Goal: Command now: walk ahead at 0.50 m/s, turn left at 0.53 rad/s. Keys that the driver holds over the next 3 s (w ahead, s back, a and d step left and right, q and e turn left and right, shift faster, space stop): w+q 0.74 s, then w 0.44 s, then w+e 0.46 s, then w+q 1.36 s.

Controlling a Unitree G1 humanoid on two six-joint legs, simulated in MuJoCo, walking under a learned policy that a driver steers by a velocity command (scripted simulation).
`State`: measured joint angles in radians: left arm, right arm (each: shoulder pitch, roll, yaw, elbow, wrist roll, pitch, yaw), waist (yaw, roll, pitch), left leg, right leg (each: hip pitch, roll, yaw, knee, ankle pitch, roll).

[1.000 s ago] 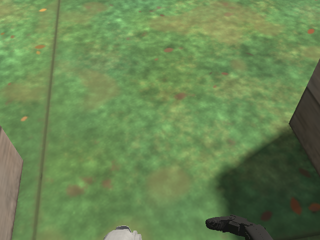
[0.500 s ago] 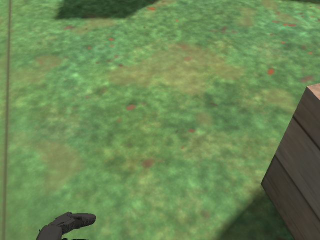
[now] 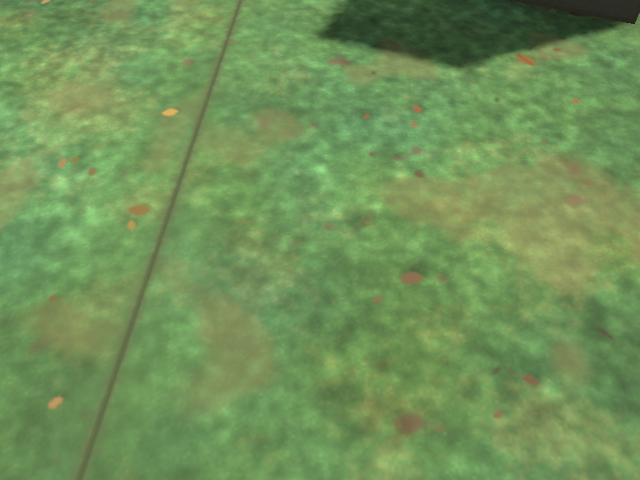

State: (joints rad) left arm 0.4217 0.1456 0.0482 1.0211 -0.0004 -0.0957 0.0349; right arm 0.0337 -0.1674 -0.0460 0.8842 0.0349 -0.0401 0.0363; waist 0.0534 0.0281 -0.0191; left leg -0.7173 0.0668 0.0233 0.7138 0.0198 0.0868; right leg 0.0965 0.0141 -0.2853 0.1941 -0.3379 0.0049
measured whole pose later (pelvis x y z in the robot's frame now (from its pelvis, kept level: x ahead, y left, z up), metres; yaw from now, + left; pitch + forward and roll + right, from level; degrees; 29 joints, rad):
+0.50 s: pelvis +0.27 +0.03 +0.01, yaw +18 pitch +3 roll +0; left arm -0.05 0.23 0.05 0.74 -0.01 -0.12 0.00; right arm 0.34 -0.23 -0.10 0.83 0.03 -0.04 -0.02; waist -0.10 -0.04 0.00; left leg -0.14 -0.12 -0.18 0.43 -0.32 0.08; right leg -0.58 -0.03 0.09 0.51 -0.01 0.04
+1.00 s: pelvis +0.51 +0.13 +0.00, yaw +32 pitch +3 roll -2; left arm 0.37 0.26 0.07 0.97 -0.03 -0.08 -0.01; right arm 0.05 -0.23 -0.06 0.62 0.02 -0.04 0.03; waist 0.11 0.03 0.02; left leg -0.58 0.07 0.00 0.62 -0.11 0.06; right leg 0.02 -0.02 -0.14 0.27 -0.33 0.03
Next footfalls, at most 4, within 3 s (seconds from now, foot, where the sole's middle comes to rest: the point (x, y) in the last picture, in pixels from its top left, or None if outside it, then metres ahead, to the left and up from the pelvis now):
0.10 left None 0.21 0.11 -0.77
0.56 right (367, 474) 0.51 -0.04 -0.77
1.04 left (198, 423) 0.59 0.33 -0.77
1.60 right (243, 277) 0.99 0.28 -0.77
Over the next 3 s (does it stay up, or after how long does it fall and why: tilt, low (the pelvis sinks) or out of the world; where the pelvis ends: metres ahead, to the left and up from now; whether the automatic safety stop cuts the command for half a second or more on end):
stays up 1.46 0.70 0.01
